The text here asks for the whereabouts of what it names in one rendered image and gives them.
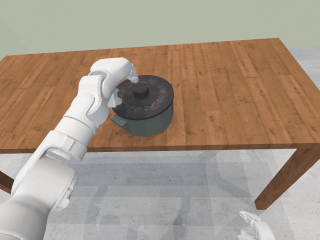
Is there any left robot hand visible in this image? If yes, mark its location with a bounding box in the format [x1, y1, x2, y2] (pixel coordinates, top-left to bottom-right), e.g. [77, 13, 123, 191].
[90, 57, 139, 108]

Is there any knob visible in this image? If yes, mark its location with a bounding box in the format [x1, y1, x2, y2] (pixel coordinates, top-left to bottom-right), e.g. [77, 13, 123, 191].
[132, 83, 149, 98]

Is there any pot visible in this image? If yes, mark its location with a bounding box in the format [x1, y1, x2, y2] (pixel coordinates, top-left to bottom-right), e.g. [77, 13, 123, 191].
[111, 81, 174, 137]

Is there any right robot hand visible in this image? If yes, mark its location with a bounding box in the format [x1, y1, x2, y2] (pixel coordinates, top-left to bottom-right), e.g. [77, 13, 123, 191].
[238, 211, 276, 240]

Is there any robot left upper arm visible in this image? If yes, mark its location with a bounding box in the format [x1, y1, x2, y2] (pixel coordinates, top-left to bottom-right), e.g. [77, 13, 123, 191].
[0, 155, 79, 240]

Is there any robot left forearm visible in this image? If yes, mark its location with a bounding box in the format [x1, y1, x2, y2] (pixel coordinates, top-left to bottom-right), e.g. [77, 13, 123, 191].
[11, 68, 117, 196]

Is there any table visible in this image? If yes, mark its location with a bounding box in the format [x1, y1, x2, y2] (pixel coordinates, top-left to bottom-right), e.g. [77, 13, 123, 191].
[0, 38, 320, 210]

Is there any lid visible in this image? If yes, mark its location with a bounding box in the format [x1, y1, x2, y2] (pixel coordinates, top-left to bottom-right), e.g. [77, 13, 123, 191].
[112, 75, 174, 121]

